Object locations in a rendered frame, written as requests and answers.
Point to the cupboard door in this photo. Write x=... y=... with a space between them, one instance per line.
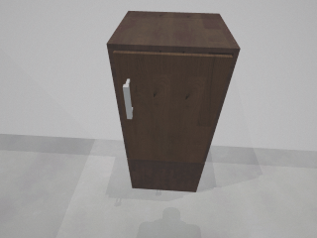
x=175 y=99

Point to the handle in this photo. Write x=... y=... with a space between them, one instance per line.
x=127 y=99

